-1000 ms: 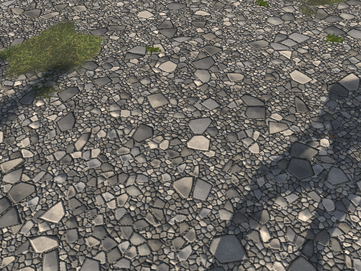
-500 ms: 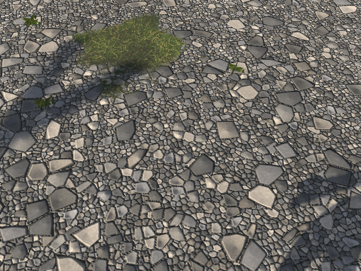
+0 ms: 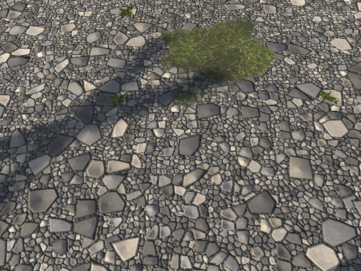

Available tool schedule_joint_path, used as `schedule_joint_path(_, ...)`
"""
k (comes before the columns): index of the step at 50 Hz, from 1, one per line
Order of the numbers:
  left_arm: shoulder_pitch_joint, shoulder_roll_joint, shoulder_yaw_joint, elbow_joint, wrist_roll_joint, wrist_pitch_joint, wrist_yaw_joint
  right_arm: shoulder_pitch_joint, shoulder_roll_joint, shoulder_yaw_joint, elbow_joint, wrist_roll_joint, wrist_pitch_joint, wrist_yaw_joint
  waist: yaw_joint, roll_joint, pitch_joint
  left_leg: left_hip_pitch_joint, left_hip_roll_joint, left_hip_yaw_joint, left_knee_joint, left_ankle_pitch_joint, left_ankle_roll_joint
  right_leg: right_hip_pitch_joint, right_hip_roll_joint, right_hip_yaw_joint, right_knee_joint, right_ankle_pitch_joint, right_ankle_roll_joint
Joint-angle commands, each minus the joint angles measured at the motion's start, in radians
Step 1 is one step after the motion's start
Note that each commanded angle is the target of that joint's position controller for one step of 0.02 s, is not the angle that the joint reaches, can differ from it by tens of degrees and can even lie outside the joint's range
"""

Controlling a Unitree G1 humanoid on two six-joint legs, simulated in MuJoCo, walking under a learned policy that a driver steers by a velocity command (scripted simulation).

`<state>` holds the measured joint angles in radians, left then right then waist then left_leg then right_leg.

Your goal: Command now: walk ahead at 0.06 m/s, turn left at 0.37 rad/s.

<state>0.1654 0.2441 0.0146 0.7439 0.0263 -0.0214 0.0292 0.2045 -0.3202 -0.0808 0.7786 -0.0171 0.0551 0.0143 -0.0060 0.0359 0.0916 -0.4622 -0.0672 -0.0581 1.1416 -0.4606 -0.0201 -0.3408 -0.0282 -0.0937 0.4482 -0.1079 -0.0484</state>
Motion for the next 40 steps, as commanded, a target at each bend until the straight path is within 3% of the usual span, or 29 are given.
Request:
schedule_joint_path(1, 0.024, 0.138, 0.036, -0.037, 0.002, -0.007, -0.002, 0.118, -0.027, 0.001, -0.029, -0.006, 0.013, 0.005, -0.024, -0.179, -0.181, 0.062, 0.017, 0.015, -0.096, 0.021, -0.001, 0.102, -0.234, 0.178, -0.159, 0.251, -0.175)
schedule_joint_path(6, 0.033, 0.169, 0.049, -0.021, 0.004, 0.023, -0.020, 0.045, -0.020, 0.027, -0.050, -0.002, 0.015, 0.009, 0.009, -0.222, -0.159, 0.192, 0.027, 0.076, -0.398, 0.029, 0.031, 0.048, -0.226, 0.184, -0.183, -0.077, -0.161)
schedule_joint_path(8, 0.035, 0.180, 0.052, -0.012, -0.008, 0.040, -0.023, 0.087, -0.010, 0.035, -0.033, -0.005, 0.001, 0.007, -0.020, -0.185, -0.144, 0.314, 0.023, 0.102, -0.603, 0.140, 0.060, -0.007, -0.218, 0.171, -0.141, -0.099, -0.126)
schedule_joint_path(9, 0.064, 0.172, 0.052, 0.001, -0.009, 0.044, -0.025, 0.096, -0.020, 0.036, -0.027, -0.010, -0.009, 0.005, -0.027, -0.146, -0.122, 0.382, 0.032, 0.069, -0.726, 0.200, 0.081, -0.062, -0.206, 0.161, -0.115, -0.111, -0.077)
schedule_joint_path(10, 0.099, 0.123, 0.042, 0.002, -0.005, 0.044, -0.033, 0.082, -0.056, 0.037, -0.038, -0.023, -0.021, 0.000, -0.011, 0.003, -0.111, 0.400, 0.169, -0.127, -0.891, 0.143, 0.104, -0.106, -0.141, 0.095, 0.005, -0.184, -0.008)
schedule_joint_path(11, 0.113, 0.038, 0.018, -0.035, -0.019, 0.042, -0.033, 0.008, -0.145, 0.023, -0.075, -0.017, -0.025, -0.006, 0.029, 0.231, -0.091, 0.297, 0.402, -0.412, -0.986, 0.134, 0.184, -0.160, 0.011, -0.012, 0.103, -0.362, 0.059)
schedule_joint_path(12, 0.048, 0.104, 0.033, -0.018, -0.013, 0.057, -0.024, 0.002, -0.106, 0.028, -0.059, -0.028, -0.033, -0.016, -0.021, 0.152, -0.045, 0.119, 0.401, -0.360, -0.980, 0.133, 0.236, -0.029, -0.015, 0.094, 0.227, -0.371, 0.054)
schedule_joint_path(13, 0.056, 0.099, 0.036, -0.015, -0.025, 0.064, -0.029, -0.057, -0.057, 0.045, -0.055, -0.027, -0.042, -0.023, 0.027, 0.133, -0.030, 0.100, 0.339, -0.284, -0.973, 0.160, 0.225, 0.003, -0.005, 0.109, 0.260, -0.322, 0.050)
schedule_joint_path(14, 0.082, 0.096, 0.037, 0.008, -0.023, 0.065, -0.030, -0.093, -0.033, 0.054, -0.051, -0.022, -0.048, -0.028, 0.048, 0.127, -0.025, 0.114, 0.286, -0.209, -0.960, 0.229, 0.197, 0.010, 0.004, 0.106, 0.269, -0.281, 0.046)
schedule_joint_path(16, 0.133, 0.099, 0.040, 0.047, -0.005, 0.058, -0.027, -0.089, -0.018, 0.061, -0.040, -0.008, -0.062, -0.039, 0.051, 0.128, -0.074, 0.235, 0.230, -0.123, -0.884, 0.508, 0.179, 0.015, 0.014, 0.088, 0.263, -0.256, 0.049)
schedule_joint_path(19, 0.118, 0.062, 0.026, 0.059, -0.016, 0.050, -0.015, -0.025, -0.014, 0.065, 0.001, 0.004, -0.071, -0.041, 0.020, 0.089, -0.133, 0.358, 0.245, -0.114, -0.793, 0.737, 0.193, 0.052, 0.017, 0.087, 0.137, -0.285, 0.062)
schedule_joint_path(21, 0.133, 0.052, 0.019, 0.077, -0.021, 0.047, -0.005, -0.034, -0.025, 0.060, 0.018, 0.008, -0.067, -0.045, 0.032, 0.078, -0.141, 0.351, 0.230, -0.117, -0.758, 0.691, 0.165, 0.145, 0.014, 0.081, -0.046, -0.124, 0.063)
schedule_joint_path(22, 0.140, 0.070, 0.021, 0.088, -0.015, 0.041, -0.001, -0.031, -0.023, 0.060, 0.022, 0.011, -0.067, -0.046, 0.032, 0.062, -0.147, 0.311, 0.216, -0.125, -0.760, 0.595, 0.132, 0.222, -0.015, 0.111, -0.105, 0.002, 0.063)
schedule_joint_path(23, 0.143, 0.104, 0.024, 0.092, -0.005, 0.033, 0.001, -0.013, -0.009, 0.063, 0.029, 0.010, -0.069, -0.043, 0.018, 0.030, -0.148, 0.266, 0.189, -0.124, -0.761, 0.490, 0.102, 0.277, -0.074, 0.167, -0.109, 0.092, 0.059)
schedule_joint_path(24, 0.110, 0.154, 0.036, 0.103, -0.016, 0.031, -0.003, 0.037, -0.004, 0.058, 0.044, 0.012, -0.068, -0.036, -0.036, -0.051, -0.103, 0.251, 0.132, -0.091, -0.803, 0.405, 0.088, 0.230, -0.087, 0.179, -0.058, 0.137, 0.040)
schedule_joint_path(26, 0.121, 0.084, 0.022, 0.129, -0.018, 0.025, -0.018, 0.000, -0.016, 0.053, 0.082, 0.008, -0.060, -0.039, 0.011, -0.074, -0.059, 0.309, 0.123, -0.072, -0.798, 0.347, 0.081, 0.136, -0.070, 0.173, -0.098, 0.018, 0.037)
schedule_joint_path(28, 0.117, 0.081, 0.019, 0.149, -0.014, 0.023, -0.012, -0.010, -0.020, 0.049, 0.101, 0.008, -0.057, -0.038, 0.012, -0.094, -0.058, 0.322, 0.132, -0.074, -0.788, 0.377, 0.086, 0.132, -0.062, 0.173, -0.121, -0.006, 0.037)
schedule_joint_path(40, 0.119, 0.068, 0.012, 0.258, -0.014, 0.021, -0.001, 0.029, 0.002, 0.055, 0.243, 0.010, -0.061, -0.045, 0.014, -0.039, -0.045, 0.286, 0.131, -0.070, -0.836, 0.313, 0.070, 0.168, -0.066, 0.183, -0.141, -0.068, 0.017)
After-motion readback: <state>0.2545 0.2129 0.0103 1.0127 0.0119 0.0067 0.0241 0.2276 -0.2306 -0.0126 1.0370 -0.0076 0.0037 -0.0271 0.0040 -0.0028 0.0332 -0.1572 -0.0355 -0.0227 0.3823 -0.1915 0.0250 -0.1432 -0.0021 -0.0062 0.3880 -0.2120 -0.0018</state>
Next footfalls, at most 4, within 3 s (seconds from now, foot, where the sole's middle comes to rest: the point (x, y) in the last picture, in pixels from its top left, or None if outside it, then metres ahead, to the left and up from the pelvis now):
0.20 left None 0.04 0.12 -0.77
0.46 right None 0.04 -0.11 -0.77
2.62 right None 0.42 -0.03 -0.77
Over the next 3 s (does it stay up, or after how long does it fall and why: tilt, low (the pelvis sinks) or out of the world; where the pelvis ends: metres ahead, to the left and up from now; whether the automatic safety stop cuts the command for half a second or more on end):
stays up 0.34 0.03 0.00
